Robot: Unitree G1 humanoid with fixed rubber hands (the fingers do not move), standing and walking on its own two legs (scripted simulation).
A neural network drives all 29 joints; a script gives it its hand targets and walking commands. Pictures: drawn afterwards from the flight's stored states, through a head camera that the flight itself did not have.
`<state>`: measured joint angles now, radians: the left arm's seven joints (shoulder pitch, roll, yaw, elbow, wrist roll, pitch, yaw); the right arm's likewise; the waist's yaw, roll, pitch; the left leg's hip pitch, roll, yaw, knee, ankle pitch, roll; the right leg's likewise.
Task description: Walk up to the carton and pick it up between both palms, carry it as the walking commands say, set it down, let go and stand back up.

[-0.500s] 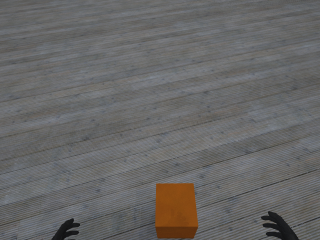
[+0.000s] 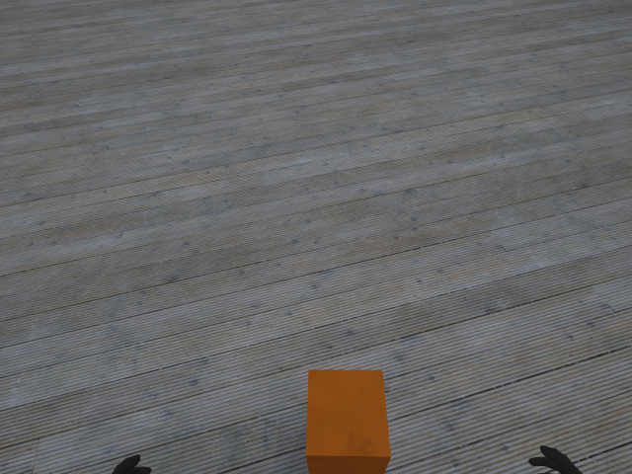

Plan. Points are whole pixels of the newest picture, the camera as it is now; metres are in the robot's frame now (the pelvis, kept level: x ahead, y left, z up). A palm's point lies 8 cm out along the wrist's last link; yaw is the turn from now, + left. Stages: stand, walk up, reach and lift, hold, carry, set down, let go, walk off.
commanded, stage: stand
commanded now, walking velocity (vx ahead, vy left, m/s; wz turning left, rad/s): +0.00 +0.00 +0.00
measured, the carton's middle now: (345, 425) +0.39 -0.03 -0.65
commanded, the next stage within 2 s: none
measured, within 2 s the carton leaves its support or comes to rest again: neither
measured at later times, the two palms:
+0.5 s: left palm out of the picture +0.08 +0.31 -0.10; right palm out of the picture +0.08 -0.30 -0.10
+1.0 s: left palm out of the picture +0.07 +0.31 -0.10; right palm out of the picture +0.07 -0.31 -0.10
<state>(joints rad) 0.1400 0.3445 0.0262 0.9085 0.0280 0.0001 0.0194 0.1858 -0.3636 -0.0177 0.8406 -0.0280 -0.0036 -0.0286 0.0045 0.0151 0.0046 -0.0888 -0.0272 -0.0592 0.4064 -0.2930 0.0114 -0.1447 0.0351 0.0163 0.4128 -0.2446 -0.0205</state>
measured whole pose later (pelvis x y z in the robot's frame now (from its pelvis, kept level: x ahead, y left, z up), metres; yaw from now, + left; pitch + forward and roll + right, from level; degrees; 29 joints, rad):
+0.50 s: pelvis -0.02 +0.00 +0.00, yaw +0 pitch -2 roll +0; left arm 0.13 0.37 0.01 1.01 0.02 -0.01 0.01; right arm 0.17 -0.38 0.00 0.95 -0.02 -0.01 -0.02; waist 0.01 0.01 0.01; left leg -0.07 -0.03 -0.06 0.35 -0.24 0.01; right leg -0.12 0.03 0.02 0.36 -0.19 -0.02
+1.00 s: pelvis -0.02 +0.00 +0.01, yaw +0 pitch -3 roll +0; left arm 0.11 0.38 0.01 1.05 0.01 -0.01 0.01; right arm 0.15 -0.39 0.00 1.00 -0.01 -0.01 -0.02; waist 0.01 0.01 0.02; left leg -0.06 -0.03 -0.06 0.33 -0.22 0.01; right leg -0.12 0.03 0.02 0.34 -0.18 -0.01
